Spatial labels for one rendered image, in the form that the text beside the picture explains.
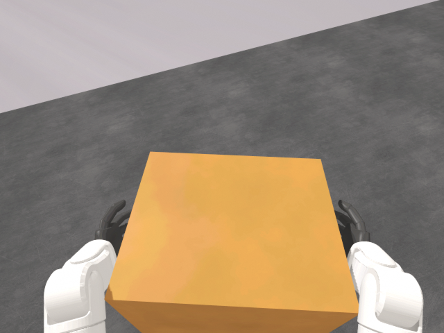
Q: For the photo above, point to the robot right forearm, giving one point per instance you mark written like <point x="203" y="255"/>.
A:
<point x="390" y="301"/>

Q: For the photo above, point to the robot right hand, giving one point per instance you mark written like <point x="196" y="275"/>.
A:
<point x="354" y="230"/>

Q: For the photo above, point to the robot left forearm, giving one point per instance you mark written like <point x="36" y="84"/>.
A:
<point x="74" y="295"/>

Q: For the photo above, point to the carton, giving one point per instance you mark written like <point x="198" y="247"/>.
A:
<point x="232" y="244"/>

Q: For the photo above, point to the robot left hand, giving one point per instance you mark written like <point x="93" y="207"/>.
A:
<point x="109" y="228"/>

